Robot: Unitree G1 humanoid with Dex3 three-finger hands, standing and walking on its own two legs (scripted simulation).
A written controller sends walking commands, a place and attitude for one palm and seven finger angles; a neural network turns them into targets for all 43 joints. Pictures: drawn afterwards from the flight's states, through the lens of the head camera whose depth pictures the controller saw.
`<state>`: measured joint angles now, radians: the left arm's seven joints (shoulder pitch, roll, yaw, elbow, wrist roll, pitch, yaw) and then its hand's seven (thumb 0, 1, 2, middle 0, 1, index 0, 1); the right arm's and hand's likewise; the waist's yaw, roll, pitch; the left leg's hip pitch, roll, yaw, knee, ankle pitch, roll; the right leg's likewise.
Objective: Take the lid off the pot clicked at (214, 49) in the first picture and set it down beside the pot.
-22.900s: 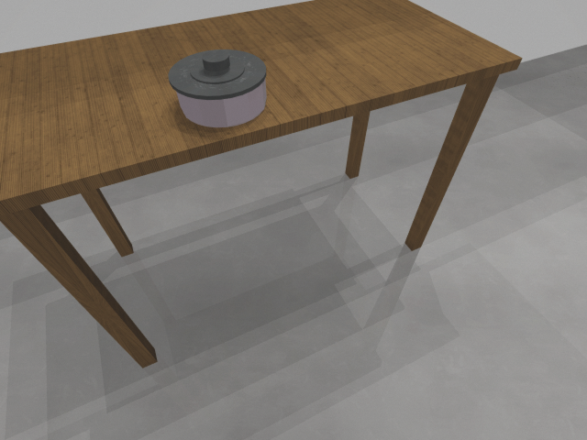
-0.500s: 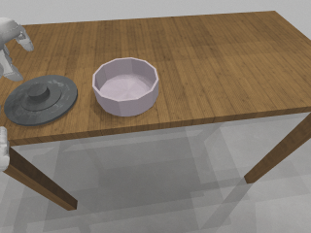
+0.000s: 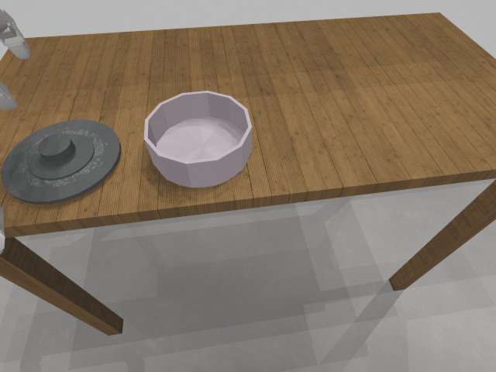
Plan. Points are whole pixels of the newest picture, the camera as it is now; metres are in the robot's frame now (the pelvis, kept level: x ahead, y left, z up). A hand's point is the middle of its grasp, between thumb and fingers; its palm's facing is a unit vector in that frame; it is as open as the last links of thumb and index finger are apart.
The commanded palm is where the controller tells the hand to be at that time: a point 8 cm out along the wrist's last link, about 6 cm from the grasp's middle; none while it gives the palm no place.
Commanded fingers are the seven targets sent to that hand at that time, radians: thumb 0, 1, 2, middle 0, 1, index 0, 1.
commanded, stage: draw the hand back to the body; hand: left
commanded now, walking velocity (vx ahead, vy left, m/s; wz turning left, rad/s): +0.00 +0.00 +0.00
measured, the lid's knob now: (57, 148) +0.47 +0.32 +0.10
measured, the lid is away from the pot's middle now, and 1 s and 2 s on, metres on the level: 0.24 0.24 0.24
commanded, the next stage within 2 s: none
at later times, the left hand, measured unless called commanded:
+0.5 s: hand out of the picture +0.40 +0.29 +0.25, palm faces +0.00 -0.37 -0.93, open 11.1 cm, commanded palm +0.36 +0.30 +0.30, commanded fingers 0.00 -0.14 0.90 -0.48 -0.60 -0.48 -0.60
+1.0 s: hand out of the picture +0.34 +0.24 +0.30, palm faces +0.50 -0.85 -0.17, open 9.9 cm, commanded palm +0.29 +0.27 +0.29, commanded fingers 0.00 0.46 0.90 -0.32 -0.43 -0.32 -0.43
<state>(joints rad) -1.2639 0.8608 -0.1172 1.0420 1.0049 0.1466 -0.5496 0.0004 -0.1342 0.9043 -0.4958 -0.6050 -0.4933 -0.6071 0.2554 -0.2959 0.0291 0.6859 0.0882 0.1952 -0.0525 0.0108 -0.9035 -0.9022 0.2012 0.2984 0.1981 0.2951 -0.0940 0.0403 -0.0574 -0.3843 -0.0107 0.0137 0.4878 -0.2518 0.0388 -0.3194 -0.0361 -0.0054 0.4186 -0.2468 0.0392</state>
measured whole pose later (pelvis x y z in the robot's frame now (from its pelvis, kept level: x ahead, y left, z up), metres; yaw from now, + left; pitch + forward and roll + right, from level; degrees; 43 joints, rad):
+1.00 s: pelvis +0.00 -0.04 +0.01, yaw -1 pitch -2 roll +0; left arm -0.40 0.50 0.44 0.08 -0.09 -0.08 0.07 0.00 0.20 0.90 -0.39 -0.50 -0.39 -0.50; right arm 0.19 -0.28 0.02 0.71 0.03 -0.04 -0.07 0.02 -0.90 -0.90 0.20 0.30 0.20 0.30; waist 0.03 0.05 0.03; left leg -0.11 0.05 0.02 0.39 -0.24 -0.02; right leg -0.08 0.02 0.01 0.35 -0.24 -0.01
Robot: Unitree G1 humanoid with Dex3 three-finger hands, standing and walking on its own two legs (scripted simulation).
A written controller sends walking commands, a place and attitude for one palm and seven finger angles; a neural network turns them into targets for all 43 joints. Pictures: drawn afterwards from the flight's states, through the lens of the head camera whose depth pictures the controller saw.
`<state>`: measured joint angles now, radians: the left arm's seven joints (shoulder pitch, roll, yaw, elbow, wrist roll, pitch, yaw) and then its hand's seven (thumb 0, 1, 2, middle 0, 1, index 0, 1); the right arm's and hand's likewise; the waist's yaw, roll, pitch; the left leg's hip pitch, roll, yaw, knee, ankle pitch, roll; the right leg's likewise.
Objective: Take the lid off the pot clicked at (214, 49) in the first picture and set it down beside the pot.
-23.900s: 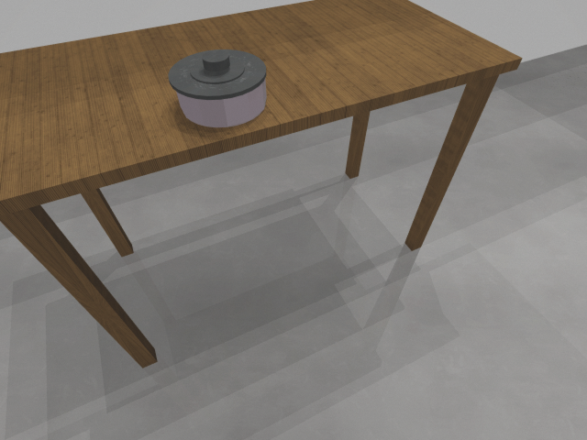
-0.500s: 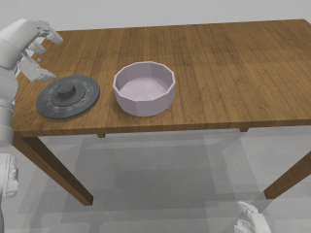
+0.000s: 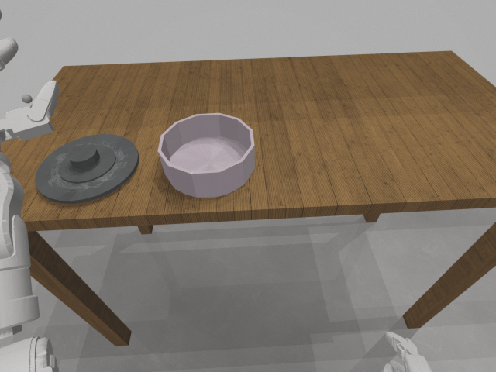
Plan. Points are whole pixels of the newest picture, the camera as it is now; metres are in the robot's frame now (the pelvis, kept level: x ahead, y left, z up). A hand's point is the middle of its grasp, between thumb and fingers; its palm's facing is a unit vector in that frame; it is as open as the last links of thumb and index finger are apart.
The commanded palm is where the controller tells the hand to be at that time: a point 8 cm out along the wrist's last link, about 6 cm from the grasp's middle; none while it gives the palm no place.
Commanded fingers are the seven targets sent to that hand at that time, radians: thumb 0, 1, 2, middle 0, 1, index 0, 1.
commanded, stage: draw the hand back to the body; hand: left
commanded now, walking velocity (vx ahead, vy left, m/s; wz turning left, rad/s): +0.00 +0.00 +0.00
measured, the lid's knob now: (84, 156) +0.46 +0.37 +0.09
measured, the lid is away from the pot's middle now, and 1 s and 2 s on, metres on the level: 0.24 0.24 0.24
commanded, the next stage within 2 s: step back with the hand held close in 1.22 s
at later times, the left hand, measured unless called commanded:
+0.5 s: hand out of the picture +0.25 +0.27 +0.29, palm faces +0.52 -0.84 -0.16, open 7.7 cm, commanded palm +0.20 +0.30 +0.28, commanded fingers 0.00 0.90 0.90 -0.20 -0.30 -0.20 -0.30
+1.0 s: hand out of the picture +0.17 +0.26 +0.28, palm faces +0.52 -0.82 -0.25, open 7.5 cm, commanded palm +0.11 +0.30 +0.27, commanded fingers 0.00 0.90 0.90 -0.20 -0.30 -0.20 -0.30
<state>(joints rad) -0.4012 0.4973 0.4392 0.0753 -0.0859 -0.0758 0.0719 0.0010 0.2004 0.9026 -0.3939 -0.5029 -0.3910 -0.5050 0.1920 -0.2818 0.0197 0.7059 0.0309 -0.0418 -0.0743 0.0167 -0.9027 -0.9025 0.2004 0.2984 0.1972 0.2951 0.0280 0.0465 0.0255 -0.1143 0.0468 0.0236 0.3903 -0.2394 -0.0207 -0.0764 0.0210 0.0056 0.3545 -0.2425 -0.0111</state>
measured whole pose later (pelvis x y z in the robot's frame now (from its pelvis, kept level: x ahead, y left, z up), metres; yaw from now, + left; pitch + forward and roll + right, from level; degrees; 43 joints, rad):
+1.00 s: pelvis -0.03 +0.02 +0.00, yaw +0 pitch -7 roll -1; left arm 0.17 0.37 0.45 -0.54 -0.12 -0.12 0.07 0.01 0.88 0.90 -0.21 -0.30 -0.20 -0.30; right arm 0.15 -0.21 0.02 0.70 -0.01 -0.10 -0.06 0.02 -0.90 -0.90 0.20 0.30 0.20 0.30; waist 0.08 0.05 0.03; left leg -0.06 0.02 0.03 0.39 -0.21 0.00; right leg -0.01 0.00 0.01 0.32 -0.20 0.01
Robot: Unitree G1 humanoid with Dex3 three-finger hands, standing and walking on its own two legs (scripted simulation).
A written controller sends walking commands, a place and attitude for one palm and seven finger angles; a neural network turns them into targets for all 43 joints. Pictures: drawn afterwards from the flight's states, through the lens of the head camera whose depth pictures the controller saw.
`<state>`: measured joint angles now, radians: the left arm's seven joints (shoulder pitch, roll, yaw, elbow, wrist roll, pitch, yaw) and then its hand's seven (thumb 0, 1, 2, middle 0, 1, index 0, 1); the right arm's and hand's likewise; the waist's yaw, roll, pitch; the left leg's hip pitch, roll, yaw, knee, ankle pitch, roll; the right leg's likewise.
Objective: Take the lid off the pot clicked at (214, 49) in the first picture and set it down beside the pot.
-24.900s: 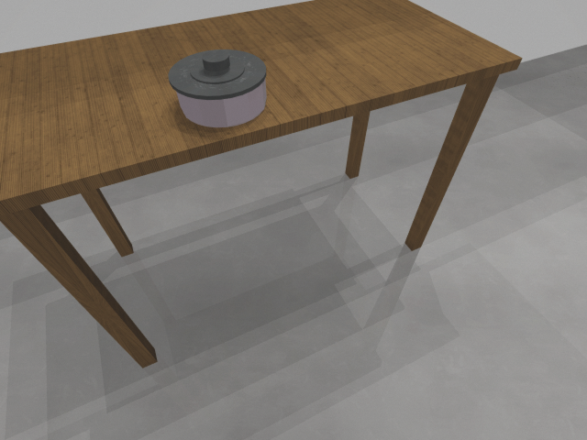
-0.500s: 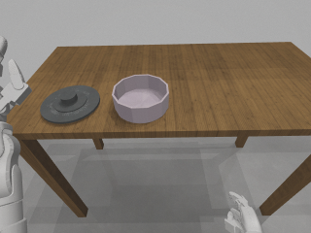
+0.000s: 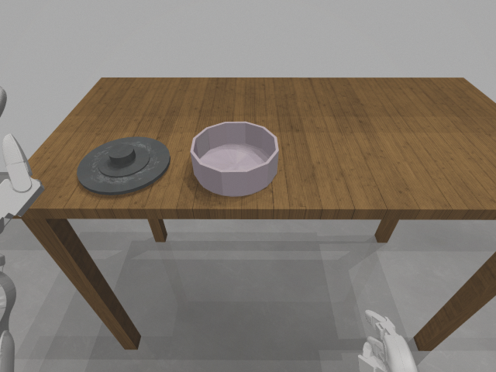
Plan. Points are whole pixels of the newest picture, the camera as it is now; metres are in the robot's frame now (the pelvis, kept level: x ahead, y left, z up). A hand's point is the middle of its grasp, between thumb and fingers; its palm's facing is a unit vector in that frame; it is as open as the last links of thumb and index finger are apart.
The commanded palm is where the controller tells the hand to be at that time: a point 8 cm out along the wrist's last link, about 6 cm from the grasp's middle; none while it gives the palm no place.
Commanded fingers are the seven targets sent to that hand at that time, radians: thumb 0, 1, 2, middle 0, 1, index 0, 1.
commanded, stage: draw the hand back to the body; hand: left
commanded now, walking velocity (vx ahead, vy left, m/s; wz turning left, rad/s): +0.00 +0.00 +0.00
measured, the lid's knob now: (122, 154) +0.49 +0.35 +0.09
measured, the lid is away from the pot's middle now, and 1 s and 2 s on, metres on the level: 0.24 0.24 0.24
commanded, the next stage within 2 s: step back with the hand held close in 0.22 s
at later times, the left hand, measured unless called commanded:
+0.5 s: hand (27, 194) +0.18 +0.24 +0.28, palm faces +0.52 -0.77 -0.37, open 7.5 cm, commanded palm +0.12 +0.29 +0.27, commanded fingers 0.00 0.90 0.90 -0.20 -0.30 -0.20 -0.30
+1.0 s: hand out of the picture +0.10 +0.25 +0.28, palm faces +0.56 -0.75 -0.36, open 7.5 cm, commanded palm +0.04 +0.30 +0.27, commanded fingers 0.00 0.90 0.90 -0.20 -0.30 -0.20 -0.30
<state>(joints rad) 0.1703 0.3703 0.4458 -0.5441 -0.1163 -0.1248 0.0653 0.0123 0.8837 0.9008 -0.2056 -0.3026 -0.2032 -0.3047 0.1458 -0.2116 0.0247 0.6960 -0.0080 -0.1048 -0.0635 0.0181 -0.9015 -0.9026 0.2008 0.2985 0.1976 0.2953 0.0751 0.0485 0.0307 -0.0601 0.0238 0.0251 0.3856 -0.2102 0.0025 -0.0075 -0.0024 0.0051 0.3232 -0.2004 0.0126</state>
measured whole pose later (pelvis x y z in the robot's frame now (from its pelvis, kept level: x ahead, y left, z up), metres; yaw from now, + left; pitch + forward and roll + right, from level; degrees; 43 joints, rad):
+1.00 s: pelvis -0.09 +0.02 -0.02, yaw +1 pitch -2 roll -3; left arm 0.31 0.45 0.57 -0.73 -0.07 -0.28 0.14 0.01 0.88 0.90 -0.21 -0.30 -0.21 -0.31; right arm 0.23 -0.21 -0.01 0.60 0.03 -0.09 -0.05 0.02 -0.90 -0.90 0.20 0.30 0.20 0.30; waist -0.01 0.04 0.01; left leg -0.41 0.02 0.01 0.62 -0.24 0.03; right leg -0.33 -0.01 -0.01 0.51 -0.17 0.03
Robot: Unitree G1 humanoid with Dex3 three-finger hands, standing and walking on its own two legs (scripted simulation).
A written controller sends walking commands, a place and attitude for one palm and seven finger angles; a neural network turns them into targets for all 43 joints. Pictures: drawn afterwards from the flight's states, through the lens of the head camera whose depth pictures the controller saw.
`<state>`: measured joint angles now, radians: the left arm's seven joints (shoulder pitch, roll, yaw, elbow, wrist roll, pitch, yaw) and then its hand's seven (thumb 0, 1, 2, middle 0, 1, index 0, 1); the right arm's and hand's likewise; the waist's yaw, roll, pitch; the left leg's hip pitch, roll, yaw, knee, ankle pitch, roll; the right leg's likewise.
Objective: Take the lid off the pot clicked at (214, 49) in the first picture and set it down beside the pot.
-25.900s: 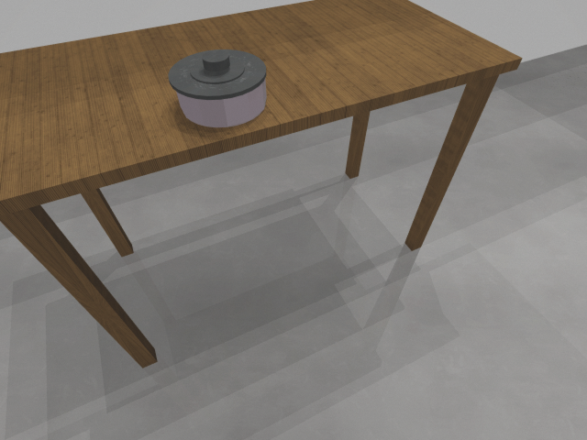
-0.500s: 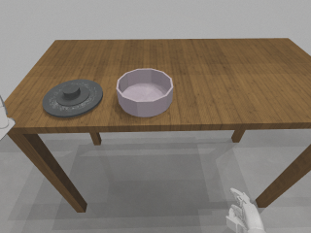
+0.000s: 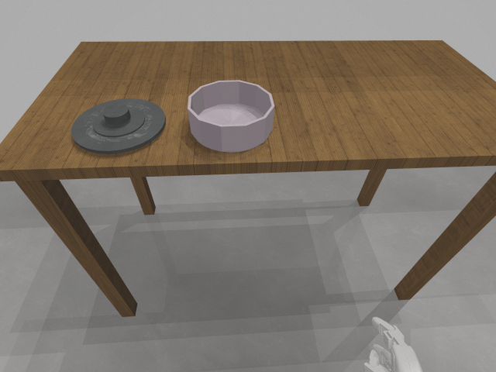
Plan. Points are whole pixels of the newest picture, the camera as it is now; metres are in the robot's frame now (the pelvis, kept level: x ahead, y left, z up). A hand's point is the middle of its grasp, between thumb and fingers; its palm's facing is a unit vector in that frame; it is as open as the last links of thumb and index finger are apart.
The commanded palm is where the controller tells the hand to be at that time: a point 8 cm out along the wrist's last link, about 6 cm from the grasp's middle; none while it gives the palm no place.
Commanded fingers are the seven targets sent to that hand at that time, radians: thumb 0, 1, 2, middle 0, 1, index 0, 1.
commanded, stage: step back with the hand held close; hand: left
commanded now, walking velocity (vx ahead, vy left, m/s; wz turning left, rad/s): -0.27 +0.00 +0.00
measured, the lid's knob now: (116, 114) +0.58 +0.32 +0.11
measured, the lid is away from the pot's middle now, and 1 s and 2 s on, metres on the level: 0.24 0.24 0.24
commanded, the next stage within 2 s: stop stepping back and stand still in 0.50 s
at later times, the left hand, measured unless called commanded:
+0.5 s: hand out of the picture +0.09 +0.22 +0.31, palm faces +0.49 -0.78 -0.39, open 7.5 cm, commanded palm +0.04 +0.29 +0.29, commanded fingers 0.00 0.90 0.90 -0.20 -0.30 -0.20 -0.30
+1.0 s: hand out of the picture -0.03 +0.27 +0.33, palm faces +0.58 -0.79 -0.21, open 7.4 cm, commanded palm -0.09 +0.30 +0.29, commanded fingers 0.00 0.90 0.90 -0.20 -0.30 -0.20 -0.30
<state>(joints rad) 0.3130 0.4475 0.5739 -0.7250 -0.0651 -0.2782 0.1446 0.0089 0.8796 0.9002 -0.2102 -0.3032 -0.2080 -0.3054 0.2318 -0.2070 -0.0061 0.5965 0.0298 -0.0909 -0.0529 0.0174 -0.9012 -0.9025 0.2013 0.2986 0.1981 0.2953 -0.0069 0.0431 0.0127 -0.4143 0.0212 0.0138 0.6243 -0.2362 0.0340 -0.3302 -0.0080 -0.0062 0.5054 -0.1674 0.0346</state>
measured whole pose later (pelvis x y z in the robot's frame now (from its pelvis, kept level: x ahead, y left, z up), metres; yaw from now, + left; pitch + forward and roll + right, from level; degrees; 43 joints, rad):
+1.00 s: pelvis -0.23 +0.02 +0.01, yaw -1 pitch -1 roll +0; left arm 0.17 0.46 0.56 -0.57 -0.08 -0.22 0.15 0.00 0.88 0.90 -0.21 -0.30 -0.21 -0.31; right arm 0.28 -0.23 0.00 0.66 0.04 -0.05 -0.07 0.02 -0.90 -0.90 0.20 0.30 0.20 0.30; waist -0.01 0.00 -0.12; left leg -0.29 0.02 0.06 0.68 -0.44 0.04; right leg -0.27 -0.04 -0.08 0.53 -0.32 -0.02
